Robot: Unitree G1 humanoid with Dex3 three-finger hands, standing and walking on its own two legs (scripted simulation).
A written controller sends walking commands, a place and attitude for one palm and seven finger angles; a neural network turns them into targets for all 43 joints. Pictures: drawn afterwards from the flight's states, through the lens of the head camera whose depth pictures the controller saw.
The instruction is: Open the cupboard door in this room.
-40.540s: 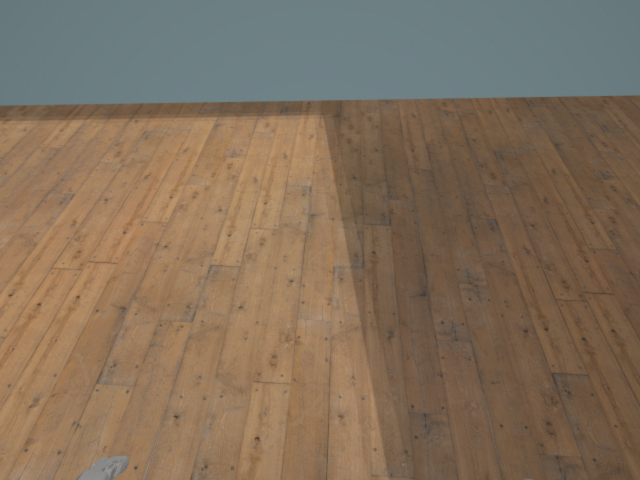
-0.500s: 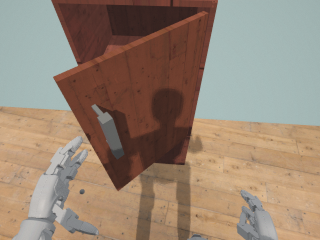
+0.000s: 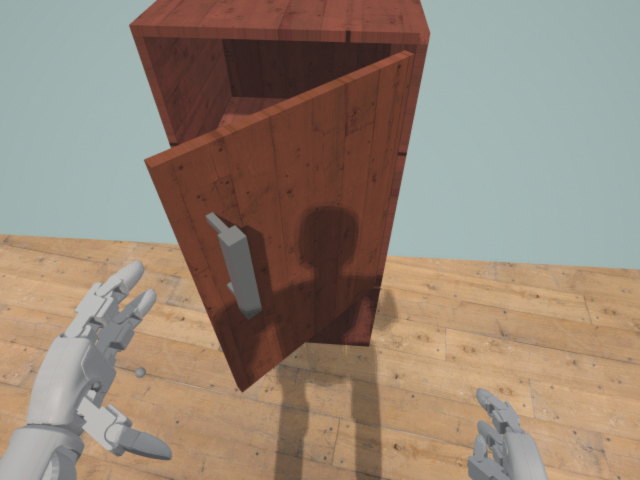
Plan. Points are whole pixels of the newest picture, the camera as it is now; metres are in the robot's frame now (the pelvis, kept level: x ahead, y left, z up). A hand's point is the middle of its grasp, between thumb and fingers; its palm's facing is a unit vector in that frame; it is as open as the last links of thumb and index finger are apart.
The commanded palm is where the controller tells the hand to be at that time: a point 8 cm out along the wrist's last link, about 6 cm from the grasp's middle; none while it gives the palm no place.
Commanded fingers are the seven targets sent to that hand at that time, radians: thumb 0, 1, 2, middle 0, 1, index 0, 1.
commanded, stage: draw the hand back to the body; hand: left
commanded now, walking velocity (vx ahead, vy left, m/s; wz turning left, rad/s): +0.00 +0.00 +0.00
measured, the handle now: (233, 267) +0.37 +0.15 +0.07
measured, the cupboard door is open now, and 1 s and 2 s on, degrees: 46 46 46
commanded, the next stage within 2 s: step back with the hand held close in 1.30 s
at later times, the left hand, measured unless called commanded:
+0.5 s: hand (75, 340) +0.21 +0.25 +0.15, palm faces +0.33 -0.87 -0.37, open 14.1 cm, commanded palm +0.17 +0.29 +0.17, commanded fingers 0.00 0.20 0.60 -0.17 -0.30 -0.17 -0.30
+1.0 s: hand (22, 289) +0.23 +0.27 +0.21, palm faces +0.47 -0.77 -0.43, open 8.3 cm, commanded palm +0.18 +0.30 +0.21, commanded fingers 0.00 0.90 0.90 -0.20 -0.30 -0.20 -0.30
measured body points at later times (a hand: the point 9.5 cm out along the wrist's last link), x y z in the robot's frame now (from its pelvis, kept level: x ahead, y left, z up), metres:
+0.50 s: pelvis +0.03 +0.02 +0.04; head +0.02 +0.01 +0.49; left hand +0.19 +0.29 +0.17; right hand +0.21 -0.19 -0.04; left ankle -0.03 +0.10 -0.69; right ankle +0.05 -0.11 -0.69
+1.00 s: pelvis +0.04 +0.00 +0.05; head +0.02 -0.02 +0.50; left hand +0.20 +0.31 +0.23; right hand +0.24 -0.21 -0.03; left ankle -0.03 +0.10 -0.69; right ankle +0.06 -0.11 -0.69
